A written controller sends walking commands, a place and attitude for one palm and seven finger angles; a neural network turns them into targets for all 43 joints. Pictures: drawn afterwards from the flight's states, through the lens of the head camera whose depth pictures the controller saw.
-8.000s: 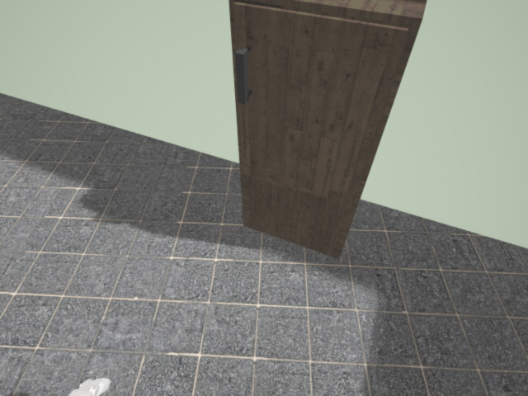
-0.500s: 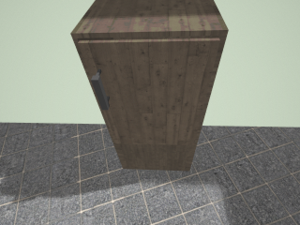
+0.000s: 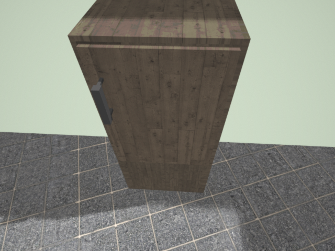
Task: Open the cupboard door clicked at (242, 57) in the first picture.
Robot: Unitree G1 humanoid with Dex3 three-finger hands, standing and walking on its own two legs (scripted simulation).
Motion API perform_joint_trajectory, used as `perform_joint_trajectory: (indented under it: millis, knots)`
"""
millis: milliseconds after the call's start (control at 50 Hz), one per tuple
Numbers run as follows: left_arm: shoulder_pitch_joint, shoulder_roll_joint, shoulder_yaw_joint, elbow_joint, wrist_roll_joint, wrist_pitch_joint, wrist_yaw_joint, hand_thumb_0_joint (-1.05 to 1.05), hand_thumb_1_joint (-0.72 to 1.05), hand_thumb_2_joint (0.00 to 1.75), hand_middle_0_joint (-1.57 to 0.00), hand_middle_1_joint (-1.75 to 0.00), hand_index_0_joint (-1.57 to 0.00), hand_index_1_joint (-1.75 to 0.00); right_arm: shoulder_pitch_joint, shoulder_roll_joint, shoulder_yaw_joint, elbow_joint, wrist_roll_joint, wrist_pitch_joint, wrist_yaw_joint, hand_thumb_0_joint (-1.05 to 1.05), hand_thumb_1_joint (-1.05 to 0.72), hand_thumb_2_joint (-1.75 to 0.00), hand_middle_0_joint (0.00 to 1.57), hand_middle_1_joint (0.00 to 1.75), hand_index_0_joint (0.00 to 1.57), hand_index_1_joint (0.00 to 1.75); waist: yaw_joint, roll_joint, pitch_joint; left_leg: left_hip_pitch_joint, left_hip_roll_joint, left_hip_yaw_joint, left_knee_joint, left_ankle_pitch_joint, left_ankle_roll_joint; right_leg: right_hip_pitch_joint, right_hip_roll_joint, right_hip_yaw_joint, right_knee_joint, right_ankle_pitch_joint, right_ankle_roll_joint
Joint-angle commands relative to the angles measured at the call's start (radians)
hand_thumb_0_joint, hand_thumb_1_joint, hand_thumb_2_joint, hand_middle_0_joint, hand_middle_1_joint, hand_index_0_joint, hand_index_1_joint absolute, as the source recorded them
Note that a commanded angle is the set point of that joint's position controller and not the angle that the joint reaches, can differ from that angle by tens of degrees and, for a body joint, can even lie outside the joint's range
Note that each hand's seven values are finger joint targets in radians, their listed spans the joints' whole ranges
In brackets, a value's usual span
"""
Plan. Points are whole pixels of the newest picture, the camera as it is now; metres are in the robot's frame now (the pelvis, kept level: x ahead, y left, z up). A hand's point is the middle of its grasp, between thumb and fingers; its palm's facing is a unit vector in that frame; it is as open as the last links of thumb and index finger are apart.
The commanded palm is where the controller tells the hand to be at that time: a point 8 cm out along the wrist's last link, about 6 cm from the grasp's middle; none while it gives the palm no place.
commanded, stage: come to a stop and stand still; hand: left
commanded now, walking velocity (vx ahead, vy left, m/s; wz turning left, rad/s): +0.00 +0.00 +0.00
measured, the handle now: (104, 101) +0.53 +0.23 +0.03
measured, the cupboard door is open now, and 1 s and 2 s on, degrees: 0 0 0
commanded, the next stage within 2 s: look again from close up in 0.22 s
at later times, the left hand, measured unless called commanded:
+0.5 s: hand out of the picture +0.03 +0.18 -0.17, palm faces +0.01 -0.97 -0.23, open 7.4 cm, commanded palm none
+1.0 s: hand out of the picture +0.05 +0.18 -0.15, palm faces +0.13 -0.97 -0.21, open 7.4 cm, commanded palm +0.10 +0.23 -0.07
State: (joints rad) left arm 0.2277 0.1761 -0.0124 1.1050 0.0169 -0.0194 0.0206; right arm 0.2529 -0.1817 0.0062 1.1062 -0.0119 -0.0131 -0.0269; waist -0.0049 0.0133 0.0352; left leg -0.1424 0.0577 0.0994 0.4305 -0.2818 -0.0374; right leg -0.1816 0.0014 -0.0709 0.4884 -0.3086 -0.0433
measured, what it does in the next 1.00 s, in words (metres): stands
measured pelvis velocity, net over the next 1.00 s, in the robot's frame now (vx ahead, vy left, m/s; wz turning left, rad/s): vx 0.00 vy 0.00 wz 0.00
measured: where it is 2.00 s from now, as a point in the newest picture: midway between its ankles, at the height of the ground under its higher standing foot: outside the picture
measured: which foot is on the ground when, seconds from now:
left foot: down 0.00-1.00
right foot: down 0.00-1.00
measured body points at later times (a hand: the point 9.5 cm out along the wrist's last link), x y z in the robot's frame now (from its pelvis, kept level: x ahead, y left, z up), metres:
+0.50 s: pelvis +0.01 -0.01 +0.00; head +0.03 -0.02 +0.45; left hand +0.03 +0.23 -0.15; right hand +0.03 -0.24 -0.16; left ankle -0.04 +0.14 -0.74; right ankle -0.03 -0.09 -0.74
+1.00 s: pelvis +0.00 +0.00 +0.00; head +0.02 -0.01 +0.45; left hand +0.04 +0.24 -0.13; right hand +0.02 -0.23 -0.16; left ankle -0.04 +0.14 -0.74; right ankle -0.03 -0.09 -0.74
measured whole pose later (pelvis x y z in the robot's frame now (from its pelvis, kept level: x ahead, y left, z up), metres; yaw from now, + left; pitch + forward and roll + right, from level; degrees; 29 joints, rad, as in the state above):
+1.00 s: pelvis +0.00 +0.00 +0.00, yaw +0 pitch +0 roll +0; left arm 0.34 0.16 0.02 0.79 -0.06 0.02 0.03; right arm 0.28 -0.18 0.01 1.04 0.01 -0.06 -0.05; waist 0.01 0.02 0.05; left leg -0.14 0.07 0.08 0.44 -0.28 -0.04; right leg -0.17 0.02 -0.08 0.46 -0.28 -0.05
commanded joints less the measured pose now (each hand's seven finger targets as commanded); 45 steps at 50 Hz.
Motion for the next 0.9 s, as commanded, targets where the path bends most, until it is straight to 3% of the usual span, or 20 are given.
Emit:
perform_joint_trajectory:
  millis: [0,220,880]
  knots:
    - [0.043,0.147,0.035,-0.034,-0.004,-0.018,0.013,0.00,0.90,0.90,-0.20,-0.30,-0.20,-0.30,0.052,-0.096,-0.019,-0.026,-0.004,-0.018,-0.007,0.00,-0.90,-0.90,0.20,0.30,0.20,0.30,0.007,-0.028,-0.020,-0.001,0.063,-0.060,-0.036,0.226,0.049,0.018,-0.127,0.113,-0.084,0.391,-0.009]
    - [0.044,0.148,0.041,-0.034,-0.004,-0.018,0.015,0.00,0.90,0.90,-0.20,-0.30,-0.20,-0.30,0.030,-0.099,-0.022,-0.024,-0.004,-0.015,-0.013,0.00,-0.90,-0.90,0.20,0.30,0.20,0.30,0.011,-0.030,-0.025,0.019,0.067,-0.053,-0.033,0.265,0.043,0.040,-0.129,0.109,-0.083,0.488,-0.005]
    - [0.047,0.128,0.037,-0.024,-0.004,-0.015,0.011,0.00,0.90,0.90,-0.20,-0.30,-0.20,-0.30,0.050,-0.083,-0.017,0.005,-0.005,-0.016,-0.013,0.00,-0.90,-0.90,0.20,0.30,0.20,0.30,0.012,-0.018,0.002,0.014,0.073,-0.072,-0.083,0.214,0.046,0.026,-0.119,0.100,-0.132,0.324,-0.007]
